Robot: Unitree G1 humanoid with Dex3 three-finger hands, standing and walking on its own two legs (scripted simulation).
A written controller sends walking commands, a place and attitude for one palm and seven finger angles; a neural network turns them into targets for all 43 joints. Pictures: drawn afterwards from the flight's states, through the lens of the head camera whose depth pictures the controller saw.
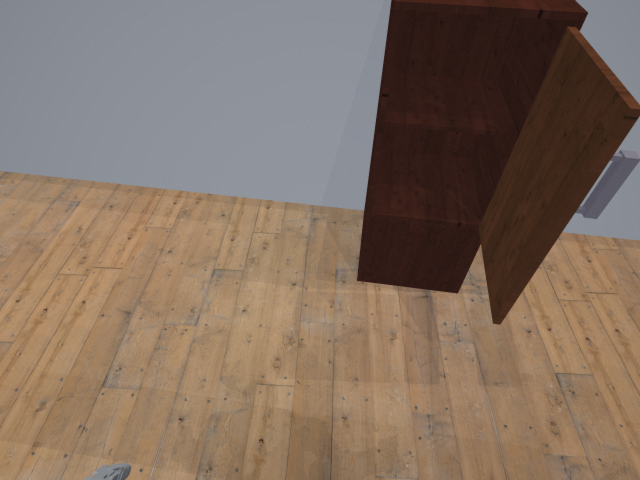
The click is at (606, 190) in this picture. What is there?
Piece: cupboard door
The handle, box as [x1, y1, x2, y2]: [575, 150, 639, 218]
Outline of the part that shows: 635,151 620,150 618,153 615,153 610,160 613,161 582,206 579,206 575,212 581,213 584,217 596,218 638,162 639,157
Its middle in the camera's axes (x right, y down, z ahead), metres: +0.50 -0.10 +0.71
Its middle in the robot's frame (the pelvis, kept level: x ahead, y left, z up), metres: +0.63 -0.47 +0.04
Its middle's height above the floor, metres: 0.81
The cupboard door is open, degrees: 88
